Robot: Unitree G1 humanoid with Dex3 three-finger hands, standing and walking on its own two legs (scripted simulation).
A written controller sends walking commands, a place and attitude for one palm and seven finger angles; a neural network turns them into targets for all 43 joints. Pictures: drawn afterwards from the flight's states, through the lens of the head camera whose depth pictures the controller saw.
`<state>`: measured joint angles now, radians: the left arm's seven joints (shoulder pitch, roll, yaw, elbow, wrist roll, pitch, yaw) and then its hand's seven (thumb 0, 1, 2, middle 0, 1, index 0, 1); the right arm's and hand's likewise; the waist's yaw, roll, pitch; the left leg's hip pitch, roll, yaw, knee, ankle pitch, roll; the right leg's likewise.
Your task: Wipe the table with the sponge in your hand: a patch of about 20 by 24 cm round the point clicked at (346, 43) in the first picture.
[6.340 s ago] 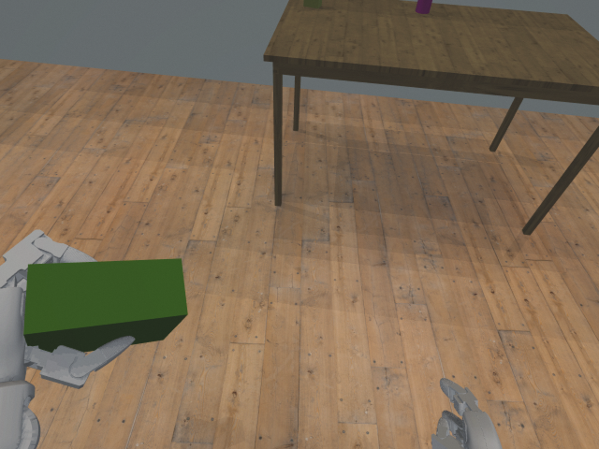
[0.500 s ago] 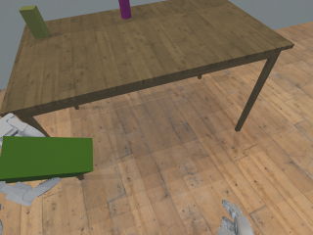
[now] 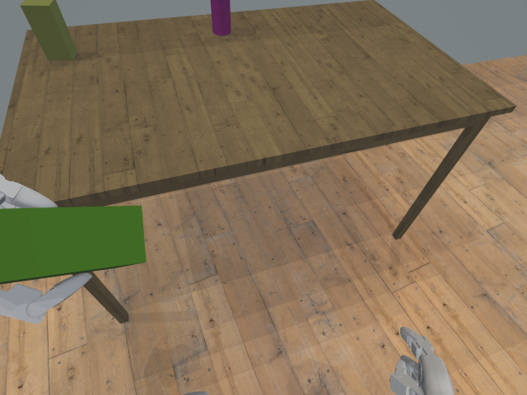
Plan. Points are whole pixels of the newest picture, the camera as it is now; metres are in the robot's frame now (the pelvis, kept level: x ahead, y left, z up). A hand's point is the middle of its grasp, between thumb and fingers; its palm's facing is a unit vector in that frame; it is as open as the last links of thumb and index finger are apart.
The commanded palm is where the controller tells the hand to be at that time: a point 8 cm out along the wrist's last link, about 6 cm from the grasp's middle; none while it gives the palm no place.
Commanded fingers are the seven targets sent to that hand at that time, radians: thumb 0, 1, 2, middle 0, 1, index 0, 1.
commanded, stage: take the last steps up to it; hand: left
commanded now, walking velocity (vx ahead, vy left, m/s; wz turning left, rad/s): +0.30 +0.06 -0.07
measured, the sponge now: (86, 243) +0.24 +0.21 +0.16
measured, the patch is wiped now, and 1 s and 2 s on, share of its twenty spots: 0.00 0.00 0.00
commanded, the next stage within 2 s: come to a stop and stand still in 1.08 s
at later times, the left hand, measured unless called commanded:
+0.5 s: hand (92, 188) +0.31 +0.23 +0.17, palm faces +0.36 -0.80 -0.47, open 10.3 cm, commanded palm +0.25 +0.28 +0.19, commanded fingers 0.00 0.10 1.30 -1.20 -1.60 -1.20 -1.60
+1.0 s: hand (92, 146) +0.37 +0.25 +0.19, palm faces +0.31 -0.83 -0.47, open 10.3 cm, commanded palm +0.32 +0.30 +0.19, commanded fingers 0.00 0.10 1.30 -1.20 -1.60 -1.20 -1.60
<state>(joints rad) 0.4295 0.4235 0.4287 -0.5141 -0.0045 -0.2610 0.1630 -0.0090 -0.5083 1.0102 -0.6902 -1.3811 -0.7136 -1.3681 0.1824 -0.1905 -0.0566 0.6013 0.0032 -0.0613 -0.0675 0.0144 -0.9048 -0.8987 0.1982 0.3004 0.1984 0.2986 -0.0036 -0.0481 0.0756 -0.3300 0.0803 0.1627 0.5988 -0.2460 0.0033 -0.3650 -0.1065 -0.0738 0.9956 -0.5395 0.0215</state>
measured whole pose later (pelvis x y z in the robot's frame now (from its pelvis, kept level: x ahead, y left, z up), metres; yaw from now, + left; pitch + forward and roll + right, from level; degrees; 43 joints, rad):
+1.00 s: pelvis +0.14 +0.03 +0.01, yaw -3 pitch +0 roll +0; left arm 0.50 0.38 0.35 -0.58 -0.02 -0.20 0.14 -0.01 -0.51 1.01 -0.69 -1.38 -0.71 -1.37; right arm 0.19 -0.11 0.05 0.59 0.00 -0.08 -0.04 0.01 -0.90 -0.90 0.21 0.30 0.21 0.30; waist 0.01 0.02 0.08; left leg -0.32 0.09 0.15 0.53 -0.21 0.00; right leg -0.34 -0.05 -0.14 0.68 -0.41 0.04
